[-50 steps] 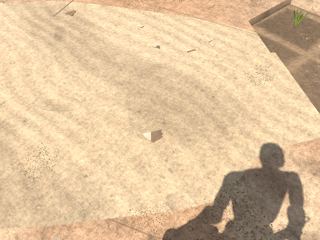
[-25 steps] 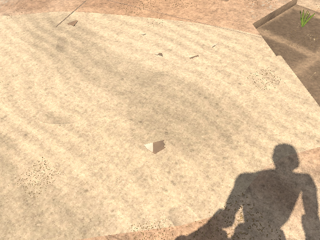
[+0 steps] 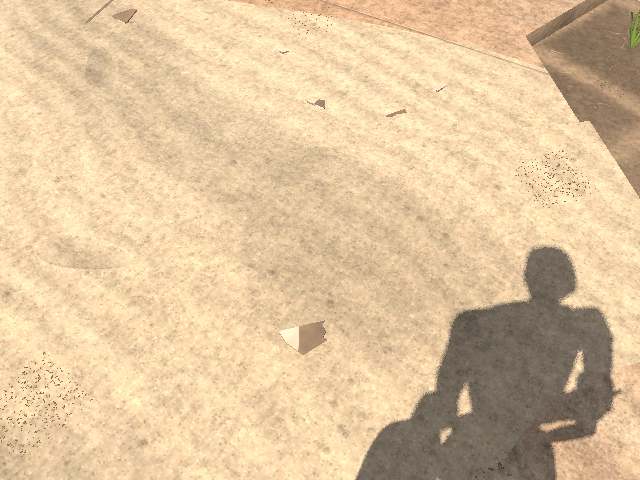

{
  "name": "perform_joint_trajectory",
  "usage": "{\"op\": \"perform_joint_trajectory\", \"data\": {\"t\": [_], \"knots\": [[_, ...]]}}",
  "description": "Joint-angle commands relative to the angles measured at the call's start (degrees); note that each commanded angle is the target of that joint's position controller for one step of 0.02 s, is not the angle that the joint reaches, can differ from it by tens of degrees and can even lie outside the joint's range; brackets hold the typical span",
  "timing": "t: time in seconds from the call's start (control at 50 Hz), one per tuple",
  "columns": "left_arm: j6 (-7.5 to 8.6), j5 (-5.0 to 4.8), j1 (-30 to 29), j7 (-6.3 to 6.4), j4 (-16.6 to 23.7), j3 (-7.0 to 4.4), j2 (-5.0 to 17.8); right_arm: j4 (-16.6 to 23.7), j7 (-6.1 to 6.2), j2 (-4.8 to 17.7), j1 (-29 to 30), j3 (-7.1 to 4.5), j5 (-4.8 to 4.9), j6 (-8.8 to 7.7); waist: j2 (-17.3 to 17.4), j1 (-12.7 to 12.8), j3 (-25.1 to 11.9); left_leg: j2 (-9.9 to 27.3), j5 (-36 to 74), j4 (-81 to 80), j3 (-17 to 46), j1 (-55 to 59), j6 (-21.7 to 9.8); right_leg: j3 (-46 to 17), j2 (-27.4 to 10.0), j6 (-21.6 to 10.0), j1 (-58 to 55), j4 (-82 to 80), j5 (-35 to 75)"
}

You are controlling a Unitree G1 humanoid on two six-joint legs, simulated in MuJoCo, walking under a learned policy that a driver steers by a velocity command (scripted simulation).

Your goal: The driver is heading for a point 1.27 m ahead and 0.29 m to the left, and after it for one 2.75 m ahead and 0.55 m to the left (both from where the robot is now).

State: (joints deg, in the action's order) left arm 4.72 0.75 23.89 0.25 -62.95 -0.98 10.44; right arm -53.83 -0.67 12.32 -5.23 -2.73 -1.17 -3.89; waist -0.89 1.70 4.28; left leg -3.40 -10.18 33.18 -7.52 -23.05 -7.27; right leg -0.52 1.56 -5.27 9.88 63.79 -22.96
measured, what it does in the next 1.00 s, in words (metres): walks ahead: right foot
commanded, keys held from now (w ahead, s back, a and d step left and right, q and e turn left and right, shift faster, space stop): w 0.76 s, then w+q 0.24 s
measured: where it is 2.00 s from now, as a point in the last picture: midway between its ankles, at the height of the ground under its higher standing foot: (280, 233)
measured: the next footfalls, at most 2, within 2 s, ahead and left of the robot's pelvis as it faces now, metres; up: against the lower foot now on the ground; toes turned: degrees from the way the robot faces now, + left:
right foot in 0.46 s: +0.44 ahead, -0.11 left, +0.00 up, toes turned -4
left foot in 1.02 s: +0.73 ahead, +0.07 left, +0.00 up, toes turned +11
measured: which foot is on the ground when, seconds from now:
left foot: down 0.00-0.46, up 0.48-1.00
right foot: up 0.00-0.44, down 0.46-1.00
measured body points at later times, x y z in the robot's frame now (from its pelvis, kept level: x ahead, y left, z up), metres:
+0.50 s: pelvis +0.29 -0.03 +0.00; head +0.33 -0.04 +0.45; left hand +0.48 +0.19 -0.11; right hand +0.20 -0.26 -0.15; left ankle +0.09 +0.05 -0.69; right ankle +0.40 -0.10 -0.72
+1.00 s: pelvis +0.56 -0.01 +0.01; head +0.59 +0.00 +0.45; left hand +0.46 +0.21 -0.14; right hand +0.76 -0.21 -0.11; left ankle +0.69 +0.07 -0.71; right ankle +0.40 -0.10 -0.72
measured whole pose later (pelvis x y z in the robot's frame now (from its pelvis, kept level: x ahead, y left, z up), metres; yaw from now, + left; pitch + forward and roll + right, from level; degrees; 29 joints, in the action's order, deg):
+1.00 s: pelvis +0.56 -0.01 +0.01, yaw +6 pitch +1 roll -1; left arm 5.7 1.7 25.5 1.4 -61.9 -2.1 10.3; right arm -50.4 -1.8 10.4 -1.6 -1.9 -1.6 -2.6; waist 0.5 2.6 3.3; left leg 0.3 -7.3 33.3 -6.1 -29.2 -7.3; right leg 9.2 2.8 -2.2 -8.3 13.7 -22.4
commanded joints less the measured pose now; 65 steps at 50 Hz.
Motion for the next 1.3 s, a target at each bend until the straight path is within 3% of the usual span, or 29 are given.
{"op": "perform_joint_trajectory", "data": {"t": [0.02, 0.06, 0.12, 0.24, 0.36, 0.42, 0.44, 0.46, 0.48, 0.5, 0.52, 0.54, 0.56, 0.6, 0.64, 0.7, 0.78, 0.84, 0.92, 0.98, 1.02, 1.04, 1.06, 1.08, 1.1, 1.12, 1.16, 1.22, 1.3], "knots": [[0.64, 0.59, -1.74, -0.51, 4.56, -1.56, 5.28, -1.15, -0.07, 4.43, -7.74, -1.16, 0.59, -0.69, 0.97, -2.09, -1.59, 19.44, -9.60, -23.98, 28.47, 16.48, -7.87, -2.69, -5.47, -0.87, 23.04, 9.55, 7.21], [-0.79, 1.59, -0.21, -1.11, 4.24, -1.36, 3.13, -2.96, 0.37, 2.07, -9.67, -0.19, 0.35, -1.66, 1.93, 0.45, -1.21, 16.18, 0.40, -24.90, 20.84, 10.83, -5.94, -2.40, -6.87, 0.39, 17.81, 4.91, 7.81], [-2.11, 1.65, -4.08, -1.55, 6.13, -1.51, 2.94, -4.67, 0.60, 4.22, -14.28, -0.38, 0.38, -2.58, 2.76, 0.85, -0.17, 14.60, 7.40, -26.14, 15.82, 10.71, -5.96, -0.27, -7.63, 1.86, 21.06, 0.16, 10.71], [-2.21, 0.78, -19.99, -2.07, 11.90, -1.09, 3.06, -5.65, 0.70, 4.29, -20.84, 0.21, 0.64, -2.39, 3.45, -2.90, 2.11, 12.01, 16.66, -26.94, 10.68, 16.20, -3.67, 3.59, -7.19, 3.97, 26.64, -18.58, 22.48], [-1.59, 0.50, -28.27, -1.93, 15.24, -0.89, 3.54, -7.60, 1.56, 4.91, -26.32, 0.26, -0.15, -2.00, 4.53, -5.38, 2.33, 14.89, 27.18, -22.95, 10.12, 28.32, -3.99, 5.35, -4.43, 1.97, 26.94, -29.23, 21.29], [-0.78, 0.51, -23.44, -1.40, 14.55, -1.67, 4.98, -7.55, 2.04, 6.22, -24.08, -0.12, -0.53, -1.82, 5.42, -2.00, -0.10, 15.82, 44.44, -14.88, 8.72, 30.74, -2.82, 6.39, -1.15, -0.86, 18.06, -32.95, 14.22], [-0.39, 0.56, -16.86, -0.96, 12.47, -2.34, 6.01, -7.55, 1.99, 6.74, -23.39, -0.27, -0.53, -1.68, 5.48, 0.70, -3.44, 15.17, 49.79, -7.47, 8.05, 30.49, -2.14, 6.95, 0.73, -2.11, 10.62, -34.96, 13.32], [0.20, 1.13, -6.96, -0.40, 9.26, -3.23, 7.55, -7.20, 1.85, 6.69, -22.24, -0.20, -0.10, -1.55, 4.16, 4.96, -8.43, 13.23, 45.86, 3.62, 6.24, 25.42, -1.01, 6.18, 0.27, -3.79, -2.21, -38.24, 16.35], [0.54, 2.65, 3.39, 0.32, 7.32, -4.65, 12.42, -5.11, 1.62, 4.77, -21.82, 0.45, 0.56, -1.73, -0.76, 8.14, -15.84, 10.43, 26.08, 20.58, 4.32, 13.07, 0.03, -7.35, -12.28, -6.96, -17.58, -38.16, 12.23], [0.03, 2.74, 4.89, -0.02, 6.92, -5.79, 16.58, -4.80, 0.88, -0.58, -29.25, 1.13, 2.79, -1.58, -13.62, 4.29, -22.17, -1.04, -19.41, 41.53, 3.18, -7.66, 2.42, -36.00, -27.44, -16.15, -31.18, -44.49, 10.78], [-0.66, 0.65, 0.06, -0.57, 7.52, -5.25, 13.10, -4.88, 1.24, 5.50, -23.88, -0.44, 1.21, -1.26, -2.73, 3.71, -17.27, 1.96, -17.17, 44.71, 10.85, -12.81, 1.32, -35.38, -23.77, -13.93, -26.03, -47.31, 6.56], [-0.51, 0.08, -6.09, -0.75, 8.49, -4.29, 10.02, -2.93, 1.01, 5.16, -18.62, -0.62, 0.95, -1.60, -1.96, 1.74, -9.02, 4.38, -11.37, 42.42, 10.85, -14.18, 1.19, -25.89, -21.80, -11.86, -17.35, -48.91, 8.91], [-0.04, 0.35, -8.76, -0.94, 8.57, -3.56, 7.08, -2.54, 0.89, 4.19, -16.45, -0.56, 0.79, -1.77, 0.25, 0.23, -5.29, 6.14, -8.01, 39.48, 10.60, -12.24, 1.37, -20.25, -19.29, -10.17, -10.77, -50.92, 15.26], [0.68, 0.18, -8.74, -0.48, 7.03, -2.48, 3.79, -2.85, 0.28, 2.23, -17.36, -0.50, -0.72, -0.36, -1.11, -2.91, -3.21, 8.04, -6.12, 34.51, 10.22, -7.09, 2.50, -12.13, -14.97, -7.10, -3.33, -52.97, 21.33], [1.53, 0.01, -5.52, -0.23, 5.48, -2.41, 4.43, -2.62, -0.37, 1.05, -17.22, -0.52, -1.07, 0.79, -1.59, -3.77, -3.07, 8.09, -5.41, 32.22, 9.03, -6.30, 3.56, -9.22, -13.80, -6.99, -1.95, -53.97, 25.91], [1.88, -0.09, -2.58, -0.12, 4.53, -2.68, 6.66, -0.09, -0.85, 1.55, -10.63, -0.57, -1.23, 1.73, -1.79, -3.49, -0.69, 9.48, -0.53, 27.18, 7.35, -11.47, 5.11, -6.28, -12.88, -7.18, -1.67, -56.47, 26.23], [1.66, 0.00, 0.64, -0.18, 4.03, -2.24, 6.40, 3.31, -1.07, 1.58, -0.92, -0.08, -0.39, 1.68, -2.17, -1.42, 1.05, 9.41, 6.91, 14.80, 5.25, -14.06, 6.17, -2.48, -11.15, -6.05, -4.10, -57.51, 29.77], [1.85, 0.27, 3.59, 0.13, 3.16, -2.20, 6.61, 4.76, -1.15, 0.90, 3.79, 0.54, 0.14, 1.53, -2.68, 0.27, 1.53, 7.79, 10.32, 7.62, 3.97, -12.71, 4.97, 0.93, -11.85, -5.11, -7.56, -57.82, 32.24], [1.63, 0.85, 5.58, 1.02, 2.02, -2.20, 6.55, 6.70, -1.22, 1.68, 7.27, 0.41, -0.12, 1.12, -2.66, 0.77, 2.74, 6.23, 7.33, 2.49, 3.15, -13.09, 1.94, 4.17, -14.70, -4.45, -15.10, -55.04, 38.00], [1.31, 1.02, 3.52, 1.71, 2.33, -2.65, 8.42, 5.85, -0.84, 2.81, 2.46, -0.46, -0.52, 0.66, -3.69, -2.20, -0.72, 1.84, 0.12, 0.29, -0.20, -4.68, -1.46, 7.60, -15.43, -3.06, -18.08, -43.94, 60.74], [0.46, 0.83, 2.11, 1.77, 3.22, -3.00, 9.80, 1.48, -0.43, 5.23, -11.64, -2.09, -1.05, 0.03, -2.87, -8.08, -8.40, -1.24, 0.47, -4.84, -0.25, 11.98, -4.57, 10.29, -13.93, -1.39, -13.70, -23.46, 62.12], [0.51, 0.45, 1.19, 1.54, 5.55, -2.63, 8.88, -0.13, 0.05, 10.01, -20.55, -3.70, -2.04, -0.12, 1.78, -11.43, -14.39, 9.08, -2.94, -6.02, 13.69, 26.12, -8.32, 11.35, -12.02, 0.14, -0.99, -5.83, 44.03], [0.88, -0.76, 4.62, 0.12, 8.17, -1.95, 4.03, 0.27, 0.17, 14.82, -20.60, -4.89, -1.71, 0.36, 15.17, -7.18, -18.64, 24.16, -2.17, -13.10, 45.82, 40.63, -18.04, 8.96, 1.57, 2.94, 22.90, 15.05, -6.29], [1.26, 0.29, -1.81, -0.07, 9.21, -2.87, 8.25, 0.17, -0.16, 13.30, -18.35, -4.57, 0.32, 1.13, 5.69, -7.39, -16.14, 22.17, -4.61, -16.76, 46.98, 38.90, -16.18, -1.80, -0.93, 2.00, 29.75, 17.65, -3.94], [2.05, -0.17, -6.44, -0.39, 11.31, -2.86, 8.31, 1.04, 0.02, 11.32, -13.74, -4.05, 0.56, 1.29, 3.98, -5.90, -8.69, 21.05, -0.95, -17.64, 38.32, 31.33, -14.23, -1.72, -3.77, 1.78, 32.04, 15.01, 2.14], [2.41, -0.04, -7.34, -0.29, 11.44, -2.84, 7.99, 1.29, -0.02, 8.49, -11.46, -3.38, 0.46, 1.14, -0.33, -3.97, -5.27, 18.70, 6.47, -18.90, 33.45, 24.67, -12.13, -1.56, -5.52, 2.07, 29.32, 10.59, 5.53], [0.67, 1.50, -6.39, -0.21, 11.83, -2.76, 6.73, 1.50, 0.51, 5.91, -9.61, -2.53, 1.01, 0.51, 0.00, -0.57, -4.07, 13.99, 14.99, -20.01, 26.06, 16.53, -9.48, -1.78, -7.32, 3.88, 23.01, 4.60, 6.37], [-1.79, 2.09, -8.12, -0.70, 13.50, -2.66, 5.66, 1.12, 0.76, 7.95, -12.71, -2.81, 1.42, -0.57, 1.38, 0.02, -3.90, 11.40, 18.76, -21.07, 23.02, 13.65, -9.28, -0.38, -7.30, 6.38, 22.62, -1.03, 7.11], [-2.60, 1.83, -18.61, -0.96, 17.96, -2.66, 6.58, 1.31, 0.82, 8.75, -17.79, -2.94, 1.28, -0.17, 3.08, -3.12, -1.45, 9.76, 17.46, -22.45, 23.70, 15.10, -6.86, 0.62, -7.25, 8.43, 28.96, -10.69, 15.68]]}}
